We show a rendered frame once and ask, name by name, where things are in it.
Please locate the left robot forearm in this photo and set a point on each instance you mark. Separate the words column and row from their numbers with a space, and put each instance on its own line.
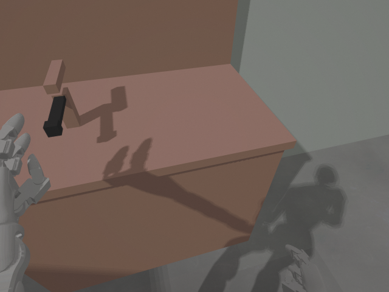
column 14, row 257

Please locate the right robot hand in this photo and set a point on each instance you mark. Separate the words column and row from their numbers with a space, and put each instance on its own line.
column 309, row 277

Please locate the left robot hand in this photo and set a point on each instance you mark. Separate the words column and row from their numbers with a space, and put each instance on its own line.
column 11, row 152

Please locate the tap lever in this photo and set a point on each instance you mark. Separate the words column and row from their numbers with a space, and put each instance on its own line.
column 53, row 127

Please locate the counter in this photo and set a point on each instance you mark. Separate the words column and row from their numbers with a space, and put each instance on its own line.
column 166, row 152

